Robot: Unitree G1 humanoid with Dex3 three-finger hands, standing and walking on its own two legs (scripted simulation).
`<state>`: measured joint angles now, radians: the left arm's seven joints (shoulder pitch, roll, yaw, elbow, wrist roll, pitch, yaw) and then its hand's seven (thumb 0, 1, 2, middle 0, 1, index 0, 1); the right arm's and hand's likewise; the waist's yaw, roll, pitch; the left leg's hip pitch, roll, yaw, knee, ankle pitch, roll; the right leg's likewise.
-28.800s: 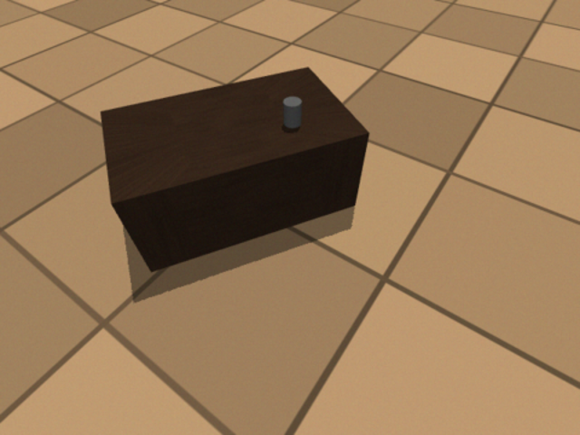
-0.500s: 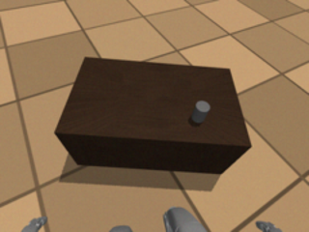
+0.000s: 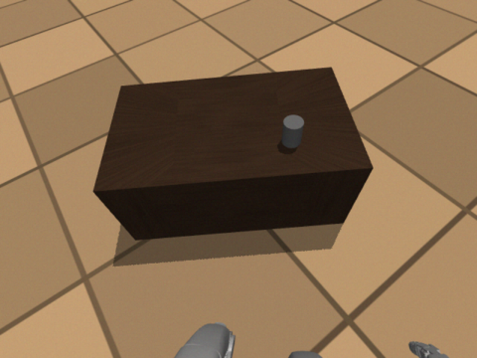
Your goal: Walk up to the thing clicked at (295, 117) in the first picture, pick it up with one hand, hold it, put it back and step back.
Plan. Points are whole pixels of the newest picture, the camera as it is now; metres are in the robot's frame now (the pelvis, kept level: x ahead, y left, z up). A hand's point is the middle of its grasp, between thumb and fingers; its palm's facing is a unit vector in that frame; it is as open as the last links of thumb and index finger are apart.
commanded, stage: step back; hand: right
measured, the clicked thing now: (292, 131) +0.84 -0.14 -0.30
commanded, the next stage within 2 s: stand in 1.94 s
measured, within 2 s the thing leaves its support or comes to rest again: neither
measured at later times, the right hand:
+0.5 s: hand out of the picture -0.03 -0.28 -0.15, palm faces -0.04 +0.91 -0.42, open 7.4 cm
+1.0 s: hand out of the picture -0.20 -0.26 -0.15, palm faces -0.10 +0.91 -0.40, open 7.4 cm
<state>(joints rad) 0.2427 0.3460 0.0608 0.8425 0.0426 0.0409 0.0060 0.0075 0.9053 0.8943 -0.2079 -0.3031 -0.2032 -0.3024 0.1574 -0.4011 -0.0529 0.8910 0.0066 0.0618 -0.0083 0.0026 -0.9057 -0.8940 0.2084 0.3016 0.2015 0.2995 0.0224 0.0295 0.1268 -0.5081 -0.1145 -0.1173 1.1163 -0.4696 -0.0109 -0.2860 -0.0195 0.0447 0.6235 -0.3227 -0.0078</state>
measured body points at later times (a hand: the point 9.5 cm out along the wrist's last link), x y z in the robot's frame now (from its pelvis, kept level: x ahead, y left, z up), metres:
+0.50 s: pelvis -0.16 +0.00 -0.02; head -0.10 +0.00 +0.43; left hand -0.05 +0.32 -0.13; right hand -0.03 -0.32 -0.12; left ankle -0.07 +0.13 -0.73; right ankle -0.18 -0.13 -0.73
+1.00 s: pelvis -0.30 +0.00 +0.00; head -0.25 +0.01 +0.44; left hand -0.22 +0.32 -0.13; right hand -0.19 -0.31 -0.12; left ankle -0.26 +0.12 -0.73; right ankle -0.31 -0.14 -0.69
